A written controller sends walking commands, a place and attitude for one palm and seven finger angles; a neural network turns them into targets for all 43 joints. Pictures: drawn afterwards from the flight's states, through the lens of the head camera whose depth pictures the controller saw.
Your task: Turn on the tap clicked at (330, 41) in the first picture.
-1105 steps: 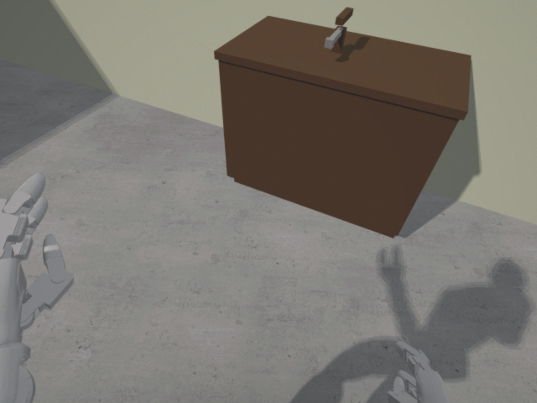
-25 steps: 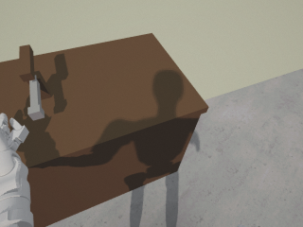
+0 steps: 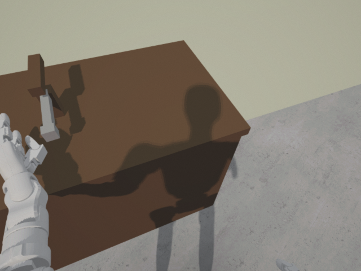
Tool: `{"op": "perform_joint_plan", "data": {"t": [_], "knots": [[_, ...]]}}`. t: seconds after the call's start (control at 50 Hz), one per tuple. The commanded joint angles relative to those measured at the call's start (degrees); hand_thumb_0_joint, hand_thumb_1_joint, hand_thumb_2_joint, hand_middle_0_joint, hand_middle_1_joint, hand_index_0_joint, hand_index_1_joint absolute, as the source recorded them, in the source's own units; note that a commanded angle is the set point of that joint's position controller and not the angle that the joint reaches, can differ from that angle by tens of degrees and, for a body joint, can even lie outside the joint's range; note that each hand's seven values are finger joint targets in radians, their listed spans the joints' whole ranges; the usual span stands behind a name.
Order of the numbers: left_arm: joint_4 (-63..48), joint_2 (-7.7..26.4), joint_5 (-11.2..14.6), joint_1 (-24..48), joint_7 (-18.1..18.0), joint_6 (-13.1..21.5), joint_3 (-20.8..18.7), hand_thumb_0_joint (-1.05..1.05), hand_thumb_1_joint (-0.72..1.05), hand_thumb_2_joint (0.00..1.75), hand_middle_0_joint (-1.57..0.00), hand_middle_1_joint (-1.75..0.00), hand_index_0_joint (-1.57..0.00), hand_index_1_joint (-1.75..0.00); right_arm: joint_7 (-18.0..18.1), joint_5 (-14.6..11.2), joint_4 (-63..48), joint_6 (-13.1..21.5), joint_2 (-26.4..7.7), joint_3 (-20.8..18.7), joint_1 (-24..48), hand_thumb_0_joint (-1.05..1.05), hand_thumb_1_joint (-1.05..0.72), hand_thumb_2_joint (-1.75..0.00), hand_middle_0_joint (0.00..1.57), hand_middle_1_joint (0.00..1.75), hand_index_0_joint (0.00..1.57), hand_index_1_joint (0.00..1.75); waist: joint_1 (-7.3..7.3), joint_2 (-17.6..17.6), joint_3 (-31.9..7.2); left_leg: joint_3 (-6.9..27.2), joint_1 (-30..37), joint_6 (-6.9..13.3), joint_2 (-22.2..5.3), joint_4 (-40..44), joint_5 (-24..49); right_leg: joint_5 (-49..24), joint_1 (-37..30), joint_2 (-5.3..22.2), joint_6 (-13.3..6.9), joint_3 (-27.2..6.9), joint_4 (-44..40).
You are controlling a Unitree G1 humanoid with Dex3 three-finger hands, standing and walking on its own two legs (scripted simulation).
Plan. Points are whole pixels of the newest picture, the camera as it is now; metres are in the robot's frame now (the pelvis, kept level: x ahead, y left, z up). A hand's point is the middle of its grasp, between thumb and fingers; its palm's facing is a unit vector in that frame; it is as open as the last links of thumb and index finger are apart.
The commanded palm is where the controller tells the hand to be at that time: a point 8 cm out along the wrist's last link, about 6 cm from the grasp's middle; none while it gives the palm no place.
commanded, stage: push the lever round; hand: left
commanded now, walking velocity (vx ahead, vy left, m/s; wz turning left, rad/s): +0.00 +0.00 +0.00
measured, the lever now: (50, 132) +0.39 +0.31 +0.08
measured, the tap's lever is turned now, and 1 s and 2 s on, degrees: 2 12 38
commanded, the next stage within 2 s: none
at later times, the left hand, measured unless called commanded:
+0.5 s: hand (49, 146) +0.37 +0.31 +0.06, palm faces +0.61 -0.79 -0.09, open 7.8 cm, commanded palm +0.32 +0.34 +0.07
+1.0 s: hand (61, 142) +0.38 +0.28 +0.06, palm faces +0.63 -0.78 -0.05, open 7.7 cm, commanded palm +0.33 +0.30 +0.07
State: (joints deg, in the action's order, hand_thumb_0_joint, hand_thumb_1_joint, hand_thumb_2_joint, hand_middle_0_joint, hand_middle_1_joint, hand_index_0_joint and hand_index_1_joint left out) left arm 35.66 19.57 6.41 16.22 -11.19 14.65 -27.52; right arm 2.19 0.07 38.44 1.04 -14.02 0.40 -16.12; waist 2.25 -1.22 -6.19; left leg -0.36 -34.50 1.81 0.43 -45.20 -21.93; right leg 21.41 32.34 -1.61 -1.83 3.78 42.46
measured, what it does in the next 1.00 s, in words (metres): stands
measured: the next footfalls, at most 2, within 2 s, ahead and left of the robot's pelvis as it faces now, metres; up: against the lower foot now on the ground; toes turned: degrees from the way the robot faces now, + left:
none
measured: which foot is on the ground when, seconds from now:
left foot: down 0.00-1.00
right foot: down 0.00-1.00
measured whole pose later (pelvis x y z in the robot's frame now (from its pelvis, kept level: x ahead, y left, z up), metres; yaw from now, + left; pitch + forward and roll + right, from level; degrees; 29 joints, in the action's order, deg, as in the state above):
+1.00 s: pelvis +0.00 +0.00 +0.00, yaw +1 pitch +12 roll -2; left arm 34.7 14.8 5.4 18.5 -17.8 15.8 -23.1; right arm 1.5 0.6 40.2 0.6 -14.3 -0.6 -15.6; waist 2.4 -1.5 -6.4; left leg 0.6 -35.0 1.5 0.5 -46.2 -22.7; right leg 22.4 32.4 -1.6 -2.1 4.6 43.1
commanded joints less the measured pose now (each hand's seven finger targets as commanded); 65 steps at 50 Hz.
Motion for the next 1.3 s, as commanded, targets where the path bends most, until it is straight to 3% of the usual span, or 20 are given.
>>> {"op": "perform_joint_plan", "data": {"t": [0.0, 0.14, 0.26, 0.28, 0.36, 0.38, 0.42, 0.5, 0.58, 0.6, 0.66, 0.7, 0.78, 0.84, 0.96, 1.04, 1.08, 1.14, 1.2, 1.28], "knots": [[-14.9, 18.0, -0.1, 16.5, 0.3, 6.7, -3.7, 0.0, 0.9, 0.9, -0.15, -0.15, -0.15, -0.15, 0.5, 0.1, -4.9, 1.5, -9.2, -3.5, -0.9, 0.0, -0.9, -0.9, 0.2, 0.3, 0.2, 0.3, -0.62, -4.5, -15.7, 3.8, 10.5, -1.3, -0.8, 4.6, 21.4, -17.0, -7.5, -0.6, 0.2, -2.6, -3.4], [-9.1, 16.8, 1.6, 21.1, 4.3, 4.7, -0.8, 0.0, 0.9, 0.9, -0.15, -0.15, -0.15, -0.15, 1.9, -0.8, -3.9, 1.9, -9.8, -2.9, -0.2, 0.0, -0.9, -0.9, 0.2, 0.3, 0.2, 0.3, 1.46, -2.9, -11.0, 3.2, 6.9, 0.0, 0.0, 5.5, 10.8, -11.8, -5.7, 0.0, 0.5, -3.4, -5.9], [-11.0, 19.3, 1.4, 20.4, 2.7, 6.3, -3.5, 0.0, 0.9, 0.9, -0.15, -0.15, -0.15, -0.15, 1.6, -0.2, -3.7, 2.2, -9.6, -3.4, -1.0, 0.0, -0.9, -0.9, 0.2, 0.3, 0.2, 0.3, -0.04, -2.9, -17.1, 3.3, 8.2, 0.0, 0.1, 4.4, 14.9, -15.6, -8.7, 0.0, 0.6, -3.5, -4.6], [-9.9, 19.6, 1.0, 19.1, 2.2, 6.4, -4.1, 0.0, 0.9, 0.9, -0.15, -0.15, -0.15, -0.15, 1.5, -0.2, -3.6, 2.0, -9.6, -3.2, -1.0, 0.0, -0.9, -0.9, 0.2, 0.3, 0.2, 0.3, -0.43, -4.2, -16.2, 3.2, 7.7, 0.0, 0.1, 4.3, 15.0, -15.8, -8.4, 0.0, 0.5, -3.6, -4.5], [-6.6, 19.5, 0.9, 18.0, 1.8, 5.2, -4.4, 0.0, 0.9, 0.9, -0.15, -0.15, -0.15, -0.15, 1.2, -0.2, -4.4, 1.5, -9.6, -3.2, -1.1, 0.0, -0.9, -0.9, 0.2, 0.3, 0.2, 0.3, -0.24, -1.3, -15.0, 2.2, 4.9, 0.4, 0.4, 4.3, 14.0, -17.0, -9.9, 0.3, 1.0, -4.0, -4.7], [-6.2, 21.6, 0.5, 18.6, 1.6, 5.0, -5.9, 0.0, 0.9, 0.9, -0.15, -0.15, -0.15, -0.15, 1.3, -0.3, -4.1, 1.2, -9.8, -3.1, -1.1, 0.0, -0.9, -0.9, 0.2, 0.3, 0.2, 0.3, -0.36, -2.5, -14.4, 2.0, 4.1, 0.6, 0.4, 4.1, 13.7, -17.1, -10.1, 0.5, 1.0, -4.4, -4.8], [-6.4, 19.9, 0.5, 20.8, 2.0, 4.8, -4.0, 0.0, 0.9, 0.9, -0.15, -0.15, -0.15, -0.15, 1.2, -0.4, -4.6, 1.1, -9.6, -3.0, -1.2, 0.0, -0.9, -0.9, 0.2, 0.3, 0.2, 0.3, 0.45, -1.5, -14.1, 1.7, 4.1, 0.7, 0.5, 4.2, 13.2, -17.4, -10.1, 0.6, 1.2, -4.6, -5.1], [-9.2, 20.6, 0.1, 22.9, 1.9, 6.5, -4.2, 0.0, 0.9, 0.9, -0.15, -0.15, -0.15, -0.15, 1.1, -0.1, -4.4, 1.0, -9.5, -3.2, -1.5, 0.0, -0.9, -0.9, 0.2, 0.3, 0.2, 0.3, 0.68, -4.5, -16.6, 1.8, 6.1, 0.7, 0.3, 3.4, 15.7, -19.5, -10.2, 0.4, 0.9, -4.8, -4.4], [-6.5, 19.7, 0.5, 18.1, 2.4, 6.8, -4.8, 0.0, 0.9, 0.9, -0.15, -0.15, -0.15, -0.15, 0.7, -0.1, -3.9, 0.7, -9.7, -3.5, -2.2, 0.0, -0.9, -0.9, 0.2, 0.3, 0.2, 0.3, 0.18, -3.0, -16.3, 2.0, 6.1, 0.6, 0.1, 3.0, 17.3, -20.9, -10.2, 0.2, 0.8, -4.4, -4.0], [-7.8, 18.5, 0.6, 20.4, 2.8, 6.7, -2.9, 0.0, 0.9, 0.9, -0.15, -0.15, -0.15, -0.15, 0.7, -0.3, -4.0, 0.7, -9.7, -3.4, -2.0, 0.0, -0.9, -0.9, 0.2, 0.3, 0.2, 0.3, 1.01, -3.8, -16.6, 1.9, 6.5, 0.5, 0.1, 3.0, 17.2, -20.8, -9.5, 0.3, 0.9, -4.4, -3.9], [-7.6, 17.8, 1.7, 18.8, 3.4, 5.8, -3.0, 0.0, 0.9, 0.9, -0.15, -0.15, -0.15, -0.15, 0.8, -0.4, -4.4, 0.7, -9.8, -3.6, -1.9, 0.0, -0.9, -0.9, 0.2, 0.3, 0.2, 0.3, 0.29, -1.8, -16.2, 1.9, 6.4, 0.4, 0.0, 3.7, 16.9, -20.6, -10.4, 0.2, 0.9, -4.2, -4.5], [-10.6, 17.0, 1.5, 18.0, 2.9, 6.0, -2.5, 0.0, 0.9, 0.9, -0.15, -0.15, -0.15, -0.15, 0.7, -0.5, -4.7, 0.6, -9.6, -3.8, -2.0, 0.0, -0.9, -0.9, 0.2, 0.3, 0.2, 0.3, -0.09, -3.6, -18.1, 2.0, 8.5, 0.3, -0.1, 3.7, 20.0, -22.4, -11.0, 0.2, 0.8, -4.0, -3.9], [-12.4, 13.3, 0.7, 18.3, -0.1, 5.8, -0.1, 0.0, 0.9, 0.9, -0.15, -0.15, -0.15, -0.15, 0.4, -0.2, -4.1, 0.9, -9.3, -3.9, -1.5, 0.0, -0.9, -0.9, 0.2, 0.3, 0.2, 0.3, 0.34, -4.4, -15.9, 3.4, 10.6, -0.4, -0.7, 3.8, 22.0, -20.3, -7.7, -0.1, 0.5, -2.9, -3.8], [-12.1, 10.3, 0.0, 19.5, -2.9, 5.6, 2.2, 0.0, 0.9, 0.9, -0.15, -0.15, -0.15, -0.15, 0.1, 0.2, -4.1, 1.3, -9.3, -3.8, -1.2, 0.0, -0.9, -0.9, 0.2, 0.3, 0.2, 0.3, 0.85, -1.7, -15.0, 4.1, 9.9, -0.9, -0.7, 4.2, 19.8, -17.9, -6.5, -0.2, 0.5, -2.4, -3.8], [-15.4, 7.1, -3.0, 20.5, -8.1, 5.4, 5.3, 0.0, 0.9, 0.9, -0.15, -0.15, -0.15, -0.15, -0.6, 0.7, -3.8, 1.5, -8.8, -4.1, -0.5, 0.0, -0.9, -0.9, 0.2, 0.3, 0.2, 0.3, 0.35, -5.2, -18.0, 4.9, 13.5, -2.6, -1.2, 3.9, 24.7, -17.3, -5.3, -0.2, 0.1, -1.9, -2.9], [-15.3, 3.2, -4.1, 22.5, -11.3, 4.4, 8.0, 0.0, 0.9, 0.9, -0.15, -0.15, -0.15, -0.15, -0.8, 1.0, -3.8, 1.6, -8.4, -4.0, 0.3, 0.0, -0.9, -0.9, 0.2, 0.3, 0.2, 0.3, 1.03, -4.0, -16.8, 5.4, 13.6, -3.1, -1.5, 4.0, 24.4, -16.0, -4.1, -0.2, 0.2, -1.5, -3.1], [-14.6, 5.3, -4.6, 22.9, -13.2, 4.1, 5.4, 0.0, 0.9, 0.9, -0.15, -0.15, -0.15, -0.15, -0.7, 1.2, -3.4, 1.4, -8.5, -4.0, 0.4, 0.0, -0.9, -0.9, 0.2, 0.3, 0.2, 0.3, 0.41, -3.2, -16.7, 5.3, 12.5, -2.9, -1.2, 4.1, 23.5, -16.2, -5.2, -0.2, 0.1, -1.6, -3.2], [-13.7, 3.3, -5.6, 22.7, -15.2, 3.4, 6.7, 0.0, 0.9, 0.9, -0.15, -0.15, -0.15, -0.15, -1.0, 1.4, -3.9, 1.4, -8.0, -3.9, 0.9, 0.0, -0.9, -0.9, 0.2, 0.3, 0.2, 0.3, 0.29, -1.1, -17.4, 4.5, 11.2, -2.7, -0.9, 4.2, 22.1, -16.9, -6.6, -0.1, 0.2, -1.5, -3.1], [-13.3, 1.8, -6.9, 25.8, -17.0, 3.1, 8.2, 0.0, 0.9, 0.9, -0.15, -0.15, -0.15, -0.15, -1.2, 1.6, -3.7, 1.3, -7.6, -3.5, 1.3, 0.0, -0.9, -0.9, 0.2, 0.3, 0.2, 0.3, 1.08, -2.7, -16.0, 4.5, 10.7, -2.5, -0.8, 4.4, 19.6, -15.4, -5.4, 0.1, 0.2, -1.7, -3.5], [-10.8, 4.3, -7.6, 27.8, -19.1, 2.7, 5.3, 0.0, 0.9, 0.9, -0.15, -0.15, -0.15, -0.15, -0.8, 1.8, -3.4, 1.2, -7.7, -3.5, 1.7, 0.0, -0.9, -0.9, 0.2, 0.3, 0.2, 0.3, 0.85, -1.0, -15.0, 3.9, 7.9, -1.5, -0.2, 4.8, 14.1, -13.2, -6.5, 0.2, 0.2, -2.2, -4.6]]}}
